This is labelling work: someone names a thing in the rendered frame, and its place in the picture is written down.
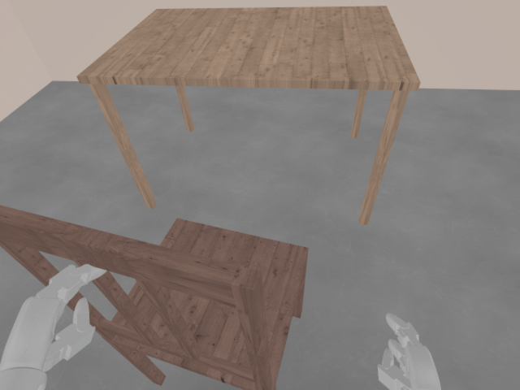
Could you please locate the table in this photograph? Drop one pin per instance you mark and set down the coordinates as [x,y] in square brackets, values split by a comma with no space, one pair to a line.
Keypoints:
[319,47]

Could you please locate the robot left hand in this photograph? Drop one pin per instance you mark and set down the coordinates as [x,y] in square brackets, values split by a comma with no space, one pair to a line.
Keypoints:
[29,344]

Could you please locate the chair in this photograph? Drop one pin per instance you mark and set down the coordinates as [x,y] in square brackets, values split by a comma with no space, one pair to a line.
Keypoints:
[210,300]

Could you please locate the robot left forearm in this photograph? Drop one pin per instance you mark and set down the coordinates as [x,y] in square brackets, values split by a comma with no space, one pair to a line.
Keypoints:
[23,378]

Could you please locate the robot right hand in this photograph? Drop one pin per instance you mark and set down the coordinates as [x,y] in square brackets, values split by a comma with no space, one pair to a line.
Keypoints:
[418,370]

